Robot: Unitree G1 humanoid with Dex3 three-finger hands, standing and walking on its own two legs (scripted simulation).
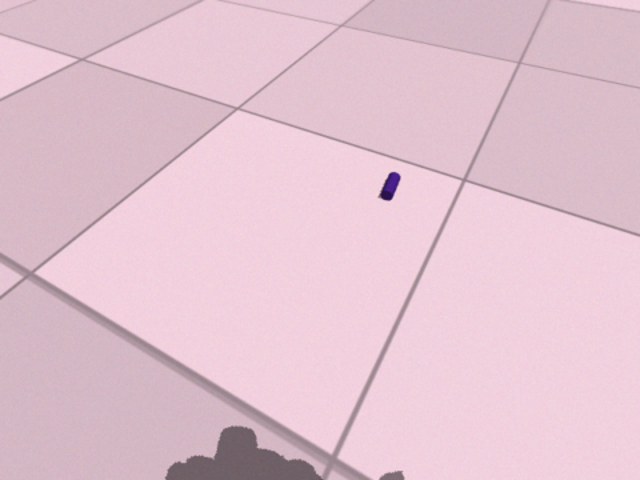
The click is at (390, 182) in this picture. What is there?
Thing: lying can
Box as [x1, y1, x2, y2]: [381, 172, 399, 200]
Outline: 395,172 391,172 389,174 382,189 381,196 384,199 388,200 393,195 399,180 399,175
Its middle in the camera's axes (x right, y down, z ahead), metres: +0.32 -0.23 +1.81
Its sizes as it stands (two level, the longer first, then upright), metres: 0.138 0.058 0.058
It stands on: the floor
